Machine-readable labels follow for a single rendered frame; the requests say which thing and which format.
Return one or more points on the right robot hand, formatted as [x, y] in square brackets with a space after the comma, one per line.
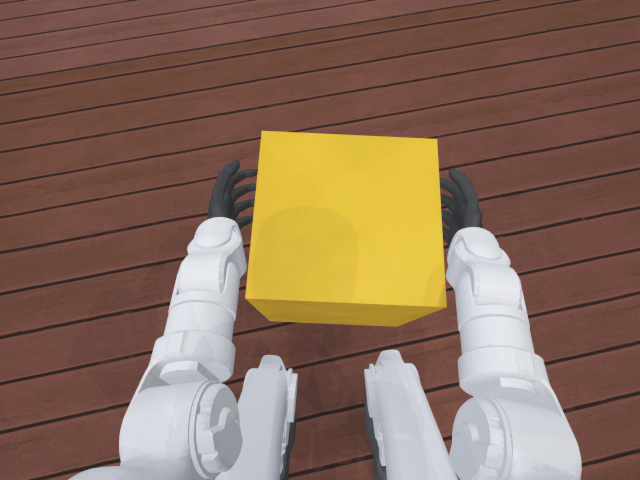
[464, 205]

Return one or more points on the left robot hand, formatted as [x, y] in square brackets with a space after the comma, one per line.
[224, 196]

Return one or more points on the carton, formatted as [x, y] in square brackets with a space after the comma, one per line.
[347, 229]

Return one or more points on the robot left thigh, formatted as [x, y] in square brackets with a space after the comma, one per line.
[266, 405]

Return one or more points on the robot thigh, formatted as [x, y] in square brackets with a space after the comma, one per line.
[266, 405]
[413, 445]

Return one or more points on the robot right upper arm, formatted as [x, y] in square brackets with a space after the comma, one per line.
[499, 439]

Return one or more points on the robot right forearm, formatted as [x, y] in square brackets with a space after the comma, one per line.
[498, 357]

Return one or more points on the robot left forearm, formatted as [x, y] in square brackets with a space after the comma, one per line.
[197, 341]

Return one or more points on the robot right thigh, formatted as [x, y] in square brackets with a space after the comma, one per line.
[413, 445]

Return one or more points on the robot left upper arm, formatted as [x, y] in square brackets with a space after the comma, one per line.
[187, 431]

